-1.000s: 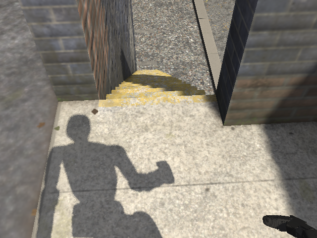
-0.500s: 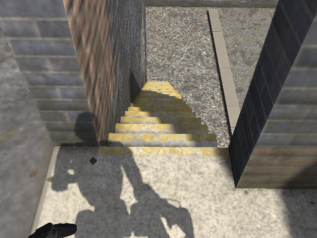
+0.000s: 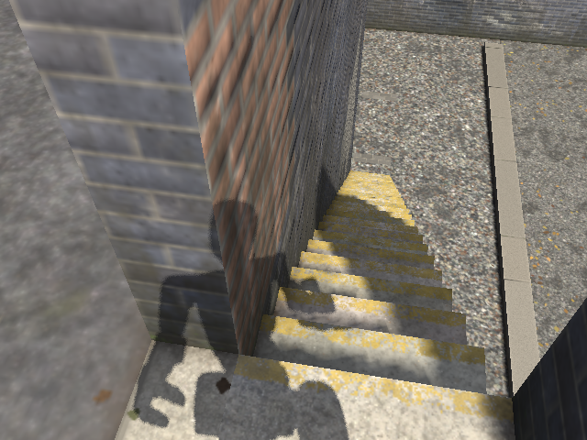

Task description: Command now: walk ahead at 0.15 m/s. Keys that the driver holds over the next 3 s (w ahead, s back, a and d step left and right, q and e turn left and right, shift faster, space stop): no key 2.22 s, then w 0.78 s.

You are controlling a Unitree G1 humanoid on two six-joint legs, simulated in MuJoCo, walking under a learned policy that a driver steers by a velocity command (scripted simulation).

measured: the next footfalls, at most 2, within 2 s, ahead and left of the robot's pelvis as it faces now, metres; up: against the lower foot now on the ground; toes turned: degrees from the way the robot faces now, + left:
right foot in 0.26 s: +0.11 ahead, -0.13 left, +0.00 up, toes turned -5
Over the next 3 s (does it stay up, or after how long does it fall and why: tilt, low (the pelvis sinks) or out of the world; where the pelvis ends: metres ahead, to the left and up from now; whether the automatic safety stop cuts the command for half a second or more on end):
stays up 0.38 -0.03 -0.01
